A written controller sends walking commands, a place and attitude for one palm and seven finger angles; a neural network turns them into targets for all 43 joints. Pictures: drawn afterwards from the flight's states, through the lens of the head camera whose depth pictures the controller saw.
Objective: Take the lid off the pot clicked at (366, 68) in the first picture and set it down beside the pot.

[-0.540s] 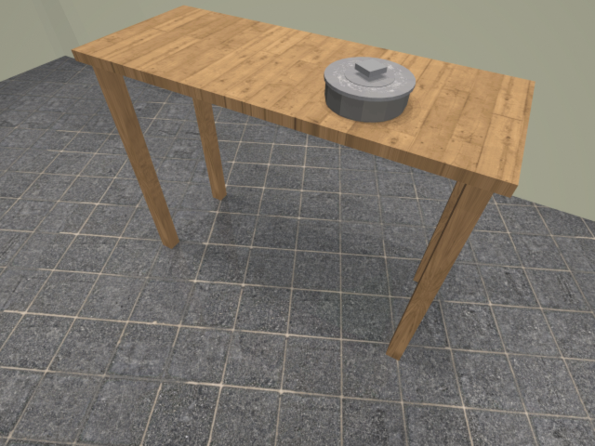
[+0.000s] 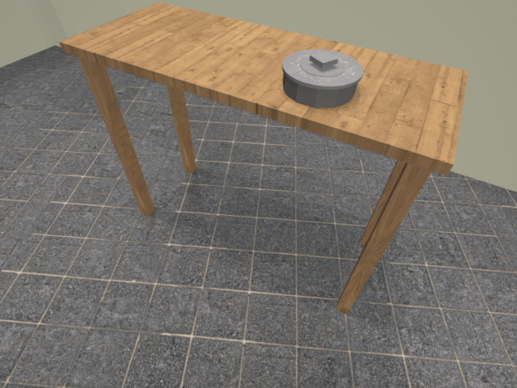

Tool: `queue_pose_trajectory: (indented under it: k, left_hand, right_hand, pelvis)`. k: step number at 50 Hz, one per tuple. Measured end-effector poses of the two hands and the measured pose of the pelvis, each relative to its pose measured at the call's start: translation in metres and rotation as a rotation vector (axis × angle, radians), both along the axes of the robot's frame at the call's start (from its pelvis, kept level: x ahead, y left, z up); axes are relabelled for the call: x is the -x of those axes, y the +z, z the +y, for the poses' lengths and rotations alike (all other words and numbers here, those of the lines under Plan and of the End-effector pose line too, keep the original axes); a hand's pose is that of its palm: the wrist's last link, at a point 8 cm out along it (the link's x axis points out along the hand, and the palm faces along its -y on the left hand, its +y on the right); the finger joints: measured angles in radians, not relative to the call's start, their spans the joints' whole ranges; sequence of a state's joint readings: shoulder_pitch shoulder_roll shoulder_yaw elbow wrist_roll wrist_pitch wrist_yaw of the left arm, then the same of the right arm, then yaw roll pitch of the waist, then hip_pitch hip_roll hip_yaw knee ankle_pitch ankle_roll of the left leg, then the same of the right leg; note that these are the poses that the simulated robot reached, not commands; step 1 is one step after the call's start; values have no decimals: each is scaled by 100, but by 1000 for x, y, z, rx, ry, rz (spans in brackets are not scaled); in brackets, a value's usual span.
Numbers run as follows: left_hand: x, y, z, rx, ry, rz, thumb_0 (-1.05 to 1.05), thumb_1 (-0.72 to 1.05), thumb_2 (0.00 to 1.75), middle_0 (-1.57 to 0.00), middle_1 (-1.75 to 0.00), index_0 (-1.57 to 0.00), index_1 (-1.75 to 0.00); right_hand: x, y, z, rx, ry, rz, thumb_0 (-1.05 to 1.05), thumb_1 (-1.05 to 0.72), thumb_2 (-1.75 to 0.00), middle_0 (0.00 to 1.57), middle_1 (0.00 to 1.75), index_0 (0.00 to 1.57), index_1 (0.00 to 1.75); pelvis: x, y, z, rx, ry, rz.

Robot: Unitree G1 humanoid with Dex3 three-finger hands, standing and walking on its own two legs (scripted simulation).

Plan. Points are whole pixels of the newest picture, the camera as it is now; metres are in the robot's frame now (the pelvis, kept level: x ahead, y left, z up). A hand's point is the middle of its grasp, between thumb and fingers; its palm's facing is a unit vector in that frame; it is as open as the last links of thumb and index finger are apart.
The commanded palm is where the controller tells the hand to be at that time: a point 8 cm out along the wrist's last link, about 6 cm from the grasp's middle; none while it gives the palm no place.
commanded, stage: look at it before walking up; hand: left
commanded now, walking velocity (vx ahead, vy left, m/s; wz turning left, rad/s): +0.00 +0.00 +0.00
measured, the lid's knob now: (323, 59) +0.80 -0.10 +0.15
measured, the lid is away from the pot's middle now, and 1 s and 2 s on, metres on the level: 0.00 0.00 0.00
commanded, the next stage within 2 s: turn to face it in 0.10 s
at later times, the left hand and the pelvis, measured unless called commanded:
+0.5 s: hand out of the picture +0.06 +0.21 -0.18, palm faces -0.10 -0.96 -0.27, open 7.4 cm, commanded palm none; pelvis +0.00 -0.01 -0.01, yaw -7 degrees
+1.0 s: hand out of the picture +0.11 +0.20 -0.17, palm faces -0.24 -0.94 -0.25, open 7.4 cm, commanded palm none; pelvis -0.01 +0.01 -0.01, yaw -18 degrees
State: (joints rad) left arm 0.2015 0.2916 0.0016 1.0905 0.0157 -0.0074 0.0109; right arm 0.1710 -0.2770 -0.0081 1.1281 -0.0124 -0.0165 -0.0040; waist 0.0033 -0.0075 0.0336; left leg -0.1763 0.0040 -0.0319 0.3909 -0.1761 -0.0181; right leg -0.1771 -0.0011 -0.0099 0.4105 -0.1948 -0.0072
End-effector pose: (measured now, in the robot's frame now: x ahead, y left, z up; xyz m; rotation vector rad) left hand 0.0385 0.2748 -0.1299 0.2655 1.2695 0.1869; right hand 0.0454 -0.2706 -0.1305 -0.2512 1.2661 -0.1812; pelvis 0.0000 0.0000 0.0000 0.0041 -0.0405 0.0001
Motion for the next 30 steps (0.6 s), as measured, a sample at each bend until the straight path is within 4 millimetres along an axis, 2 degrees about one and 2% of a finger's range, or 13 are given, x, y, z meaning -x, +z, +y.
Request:
queue_pose_trajectory:
  k: [16,24,30]
  left_hand:
    - [-13,1,1,-7,-12,8,1,90,90,-20,-30,-20,-30]
    - [-19,-10,-18,25,-69,52,1,90,90,-20,-30,-20,-30]
    - [-25,-15,-40,33,-90,24,1,90,90,-20,-30,-20,-30]
  right_hand:
    - [-7,-2,1,-1,-20,-7,1,-90,-90,20,30,20,30]
    - [10,-15,11,-39,-118,-34,0,-90,-90,20,30,20,30]
    - [28,-33,3,-69,-163,0,1,-90,-90,20,30,20,30]
  pelvis:
    - [-7,0,1,-2,-31,6]
    - [-3,-10,-4,-19,-114,20]
    - [1,-21,-16,-18,-134,19]
